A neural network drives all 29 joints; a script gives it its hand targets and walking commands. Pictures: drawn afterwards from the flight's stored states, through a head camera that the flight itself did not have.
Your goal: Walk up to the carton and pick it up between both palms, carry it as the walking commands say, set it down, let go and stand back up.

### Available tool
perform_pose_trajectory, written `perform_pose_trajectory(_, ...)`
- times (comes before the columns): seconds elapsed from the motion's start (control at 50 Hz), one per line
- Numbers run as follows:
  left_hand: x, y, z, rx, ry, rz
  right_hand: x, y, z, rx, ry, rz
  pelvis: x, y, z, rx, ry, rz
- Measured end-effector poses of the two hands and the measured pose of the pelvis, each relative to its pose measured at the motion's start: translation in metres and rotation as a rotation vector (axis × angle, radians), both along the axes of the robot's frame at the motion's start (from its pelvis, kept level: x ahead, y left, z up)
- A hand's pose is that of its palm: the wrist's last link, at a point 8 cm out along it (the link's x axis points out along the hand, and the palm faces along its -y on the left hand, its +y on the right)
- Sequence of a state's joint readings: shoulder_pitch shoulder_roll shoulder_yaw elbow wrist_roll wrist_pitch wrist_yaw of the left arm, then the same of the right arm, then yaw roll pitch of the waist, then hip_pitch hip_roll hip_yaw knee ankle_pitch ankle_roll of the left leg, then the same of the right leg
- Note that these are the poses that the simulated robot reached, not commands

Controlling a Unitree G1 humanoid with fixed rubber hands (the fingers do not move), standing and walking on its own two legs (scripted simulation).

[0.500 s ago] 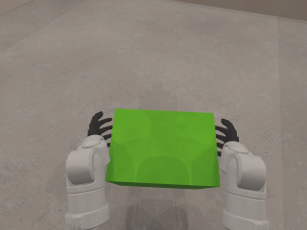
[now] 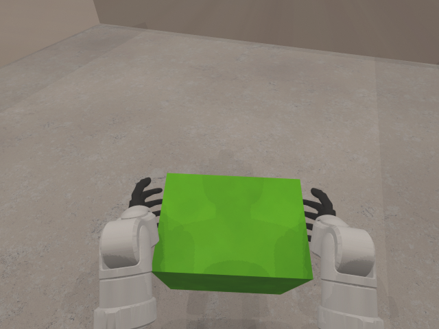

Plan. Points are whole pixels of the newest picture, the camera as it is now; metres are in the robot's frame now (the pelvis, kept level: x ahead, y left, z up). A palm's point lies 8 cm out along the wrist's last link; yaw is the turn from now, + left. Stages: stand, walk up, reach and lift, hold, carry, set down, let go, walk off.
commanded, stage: carry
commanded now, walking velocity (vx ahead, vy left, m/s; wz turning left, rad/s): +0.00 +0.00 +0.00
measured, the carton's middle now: (229, 239) +0.30 +0.01 +0.00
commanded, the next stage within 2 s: none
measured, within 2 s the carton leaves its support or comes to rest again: neither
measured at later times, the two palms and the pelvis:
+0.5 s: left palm (143, 214) +0.29 +0.16 +0.09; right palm (321, 227) +0.28 -0.15 +0.08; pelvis +0.00 +0.01 +0.00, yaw +0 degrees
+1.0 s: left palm (142, 210) +0.31 +0.17 +0.08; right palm (314, 225) +0.30 -0.14 +0.06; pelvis +0.02 +0.02 +0.00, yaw +0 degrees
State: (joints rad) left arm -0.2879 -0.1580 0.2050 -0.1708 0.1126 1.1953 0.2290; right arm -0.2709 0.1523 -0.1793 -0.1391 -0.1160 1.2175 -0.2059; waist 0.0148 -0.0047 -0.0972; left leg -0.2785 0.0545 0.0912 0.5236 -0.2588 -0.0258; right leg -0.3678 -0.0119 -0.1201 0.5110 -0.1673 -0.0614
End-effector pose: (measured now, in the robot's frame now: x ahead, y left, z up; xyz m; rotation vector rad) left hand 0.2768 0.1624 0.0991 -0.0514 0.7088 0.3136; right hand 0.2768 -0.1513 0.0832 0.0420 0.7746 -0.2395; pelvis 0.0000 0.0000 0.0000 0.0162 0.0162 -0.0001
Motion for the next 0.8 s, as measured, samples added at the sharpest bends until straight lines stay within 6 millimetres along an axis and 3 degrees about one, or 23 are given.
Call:
perform_pose_trajectory(0.08, 0.001, -0.006, 0.003, 0.019, 0.007, -0.004, -0.001, -0.006, -0.004, 0.003, 0.005, 0.012, -0.002, -0.003, 0.001, -0.004, 0.011, 0.006)
perform_pose_trajectory(0.26, 0.009, -0.017, -0.014, -0.010, 0.041, -0.064, -0.011, -0.017, -0.010, -0.020, 0.040, -0.055, -0.004, -0.002, 0.001, -0.006, 0.035, 0.003)
perform_pose_trajectory(0.58, 0.018, 0.006, -0.011, -0.007, 0.001, -0.036, 0.011, 0.006, -0.007, -0.029, -0.001, -0.005, 0.009, 0.009, 0.000, -0.010, 0.028, 0.004)
perform_pose_trajectory(0.8, 0.025, 0.008, -0.016, -0.006, 0.013, -0.052, 0.011, 0.008, -0.014, -0.035, 0.013, -0.008, 0.015, 0.015, 0.000, -0.011, 0.024, 0.006)
